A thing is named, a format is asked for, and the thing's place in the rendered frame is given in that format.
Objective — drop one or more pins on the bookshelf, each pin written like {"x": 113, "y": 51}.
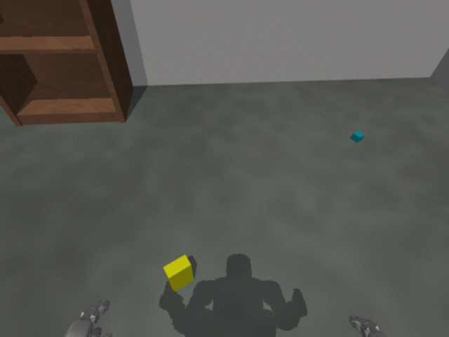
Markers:
{"x": 62, "y": 62}

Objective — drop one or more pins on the left robot hand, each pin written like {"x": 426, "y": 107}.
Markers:
{"x": 83, "y": 327}

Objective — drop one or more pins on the right robot hand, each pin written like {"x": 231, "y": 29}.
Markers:
{"x": 366, "y": 327}

